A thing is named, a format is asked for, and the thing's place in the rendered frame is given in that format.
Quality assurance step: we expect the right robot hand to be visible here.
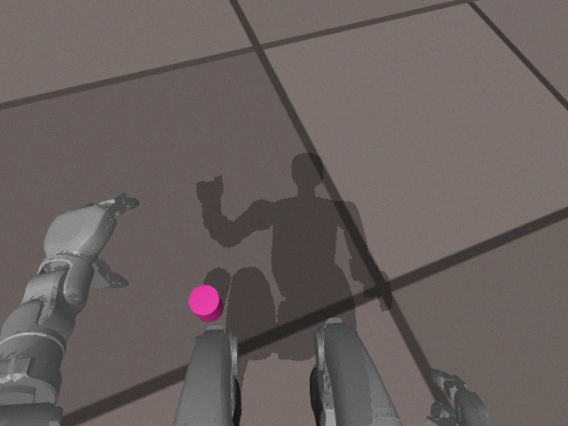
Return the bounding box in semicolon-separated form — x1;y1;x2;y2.
426;369;495;426

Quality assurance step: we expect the can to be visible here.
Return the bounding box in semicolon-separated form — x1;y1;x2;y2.
189;285;224;322

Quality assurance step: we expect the left robot hand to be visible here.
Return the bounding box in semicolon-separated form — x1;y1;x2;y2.
43;193;139;289

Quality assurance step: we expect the left robot arm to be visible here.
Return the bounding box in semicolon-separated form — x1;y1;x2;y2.
0;255;95;426

